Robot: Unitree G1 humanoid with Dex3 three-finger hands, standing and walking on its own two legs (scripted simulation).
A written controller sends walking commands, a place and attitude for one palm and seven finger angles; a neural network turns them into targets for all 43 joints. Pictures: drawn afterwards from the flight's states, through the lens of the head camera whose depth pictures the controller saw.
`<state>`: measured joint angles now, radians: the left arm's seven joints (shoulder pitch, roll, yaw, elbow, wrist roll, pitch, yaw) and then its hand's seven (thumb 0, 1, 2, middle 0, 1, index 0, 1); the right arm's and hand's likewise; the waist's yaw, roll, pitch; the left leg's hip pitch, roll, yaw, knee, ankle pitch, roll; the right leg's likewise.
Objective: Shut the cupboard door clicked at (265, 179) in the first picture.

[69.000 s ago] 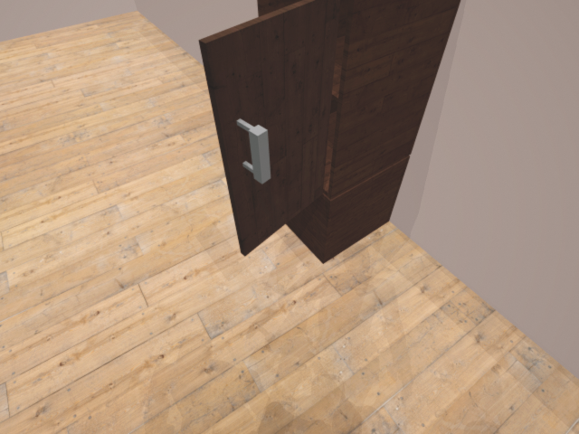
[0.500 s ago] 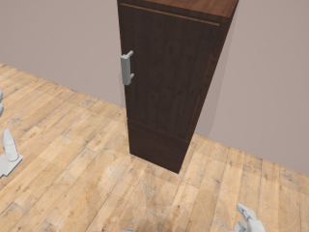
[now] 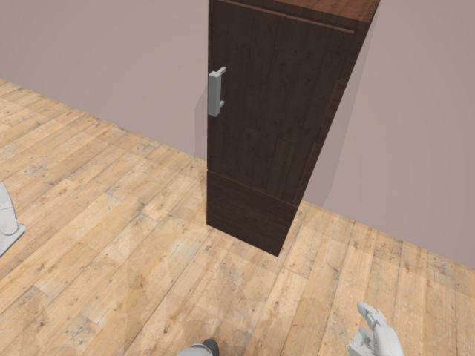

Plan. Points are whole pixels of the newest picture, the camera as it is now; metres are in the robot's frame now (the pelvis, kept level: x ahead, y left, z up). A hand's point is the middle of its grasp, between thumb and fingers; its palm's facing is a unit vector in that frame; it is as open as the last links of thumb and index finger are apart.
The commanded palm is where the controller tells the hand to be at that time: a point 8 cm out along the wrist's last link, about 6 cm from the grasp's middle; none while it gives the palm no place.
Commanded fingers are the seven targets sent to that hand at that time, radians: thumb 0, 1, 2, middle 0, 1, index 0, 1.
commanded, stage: stop stepping back and stand still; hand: left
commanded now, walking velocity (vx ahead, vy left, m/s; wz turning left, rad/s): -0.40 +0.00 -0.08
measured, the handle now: (218, 91) +0.79 +0.09 +0.04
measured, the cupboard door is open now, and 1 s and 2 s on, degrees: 0 0 0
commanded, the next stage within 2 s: let the arm hang, fingers relaxed in 0.94 s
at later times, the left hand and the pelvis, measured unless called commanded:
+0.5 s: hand out of the picture +0.10 +0.29 +0.20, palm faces +0.26 -0.85 -0.47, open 7.5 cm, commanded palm +0.06 +0.34 +0.19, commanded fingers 0.00 0.90 0.90 -0.20 -0.30 -0.20 -0.30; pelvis -0.12 +0.06 +0.01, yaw -9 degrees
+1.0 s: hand out of the picture +0.08 +0.35 +0.19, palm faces +0.36 -0.80 -0.47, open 7.4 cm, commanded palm +0.03 +0.39 +0.19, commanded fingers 0.00 0.90 0.90 -0.20 -0.30 -0.20 -0.30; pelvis -0.14 +0.11 +0.00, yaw -7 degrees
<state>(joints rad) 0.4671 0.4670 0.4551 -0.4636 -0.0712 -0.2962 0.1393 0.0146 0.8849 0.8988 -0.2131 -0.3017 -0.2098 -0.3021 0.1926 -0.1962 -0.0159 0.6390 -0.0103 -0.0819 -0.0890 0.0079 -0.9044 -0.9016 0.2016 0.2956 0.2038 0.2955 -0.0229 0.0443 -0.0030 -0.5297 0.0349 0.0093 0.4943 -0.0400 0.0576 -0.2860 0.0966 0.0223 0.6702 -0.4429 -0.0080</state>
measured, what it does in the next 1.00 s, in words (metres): walks backwards: left foot, then right foot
